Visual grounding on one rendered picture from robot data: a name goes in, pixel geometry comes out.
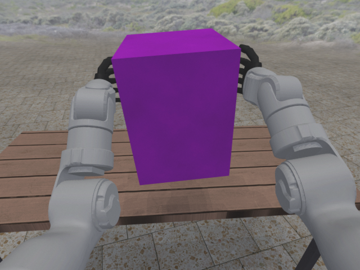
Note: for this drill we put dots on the carton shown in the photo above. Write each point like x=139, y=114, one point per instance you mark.
x=178, y=93

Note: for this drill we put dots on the right robot upper arm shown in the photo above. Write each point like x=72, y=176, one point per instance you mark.
x=320, y=190

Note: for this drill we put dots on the right robot hand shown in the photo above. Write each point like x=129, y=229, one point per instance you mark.
x=247, y=63

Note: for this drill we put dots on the robot left forearm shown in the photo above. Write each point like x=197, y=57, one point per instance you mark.
x=91, y=121

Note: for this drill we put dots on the robot right forearm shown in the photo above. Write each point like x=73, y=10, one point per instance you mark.
x=292, y=127

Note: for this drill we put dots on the left robot upper arm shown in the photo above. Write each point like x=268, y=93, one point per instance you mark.
x=80, y=211

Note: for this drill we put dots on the table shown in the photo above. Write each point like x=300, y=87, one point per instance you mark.
x=30, y=163

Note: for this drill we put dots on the left robot hand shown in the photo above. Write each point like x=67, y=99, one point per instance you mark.
x=104, y=72

